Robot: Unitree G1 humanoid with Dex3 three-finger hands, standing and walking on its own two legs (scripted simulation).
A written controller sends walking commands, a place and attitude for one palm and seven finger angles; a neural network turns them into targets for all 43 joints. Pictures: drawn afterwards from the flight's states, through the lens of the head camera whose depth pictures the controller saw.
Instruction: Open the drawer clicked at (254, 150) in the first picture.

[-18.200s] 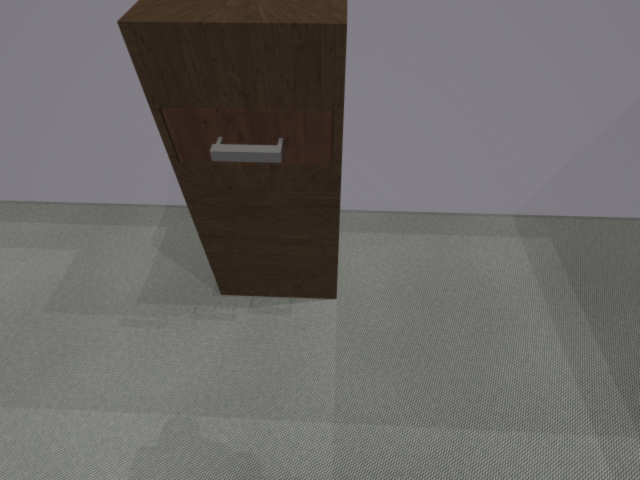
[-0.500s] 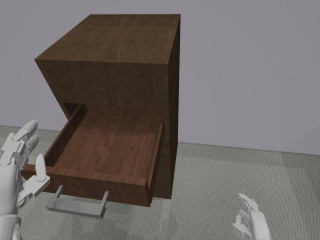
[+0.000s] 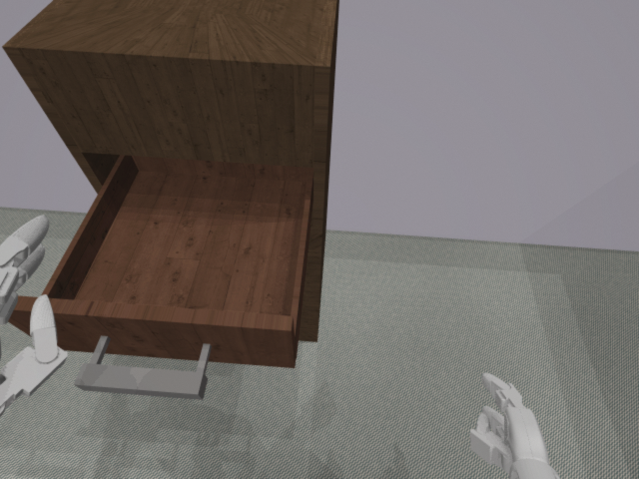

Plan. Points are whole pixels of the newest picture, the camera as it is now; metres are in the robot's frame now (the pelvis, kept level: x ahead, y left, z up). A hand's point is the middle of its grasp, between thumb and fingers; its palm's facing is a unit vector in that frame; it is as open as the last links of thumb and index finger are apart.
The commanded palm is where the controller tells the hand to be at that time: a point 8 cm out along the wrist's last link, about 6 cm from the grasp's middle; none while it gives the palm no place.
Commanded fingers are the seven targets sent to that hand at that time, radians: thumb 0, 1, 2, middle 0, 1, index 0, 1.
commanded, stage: step back with the hand held close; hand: left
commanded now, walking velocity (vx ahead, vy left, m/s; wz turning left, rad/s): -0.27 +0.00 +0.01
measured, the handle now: (148, 364) +0.26 +0.25 -0.07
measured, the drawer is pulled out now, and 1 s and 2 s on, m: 0.29 0.29 0.29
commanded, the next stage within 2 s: stop stepping back and stand still in 0.80 s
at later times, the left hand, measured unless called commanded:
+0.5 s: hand out of the picture +0.12 +0.24 +0.16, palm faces +0.38 -0.79 -0.48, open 7.4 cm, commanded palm +0.05 +0.28 +0.18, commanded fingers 0.00 0.90 0.90 -0.20 -0.30 -0.20 -0.30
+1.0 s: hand out of the picture +0.01 +0.20 +0.16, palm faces +0.26 -0.84 -0.48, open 7.4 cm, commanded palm -0.05 +0.25 +0.18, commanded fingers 0.00 0.90 0.90 -0.20 -0.30 -0.20 -0.30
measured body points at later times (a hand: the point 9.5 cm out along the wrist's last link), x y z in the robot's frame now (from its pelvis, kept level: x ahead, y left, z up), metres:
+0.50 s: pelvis -0.07 +0.00 -0.01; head -0.04 +0.01 +0.44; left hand +0.10 +0.28 +0.19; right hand +0.10 -0.23 -0.09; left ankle +0.02 +0.12 -0.74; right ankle -0.08 -0.12 -0.72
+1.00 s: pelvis -0.19 -0.03 +0.00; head -0.14 -0.01 +0.44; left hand -0.01 +0.24 +0.19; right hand +0.01 -0.24 -0.07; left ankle -0.11 +0.10 -0.74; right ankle -0.22 -0.13 -0.71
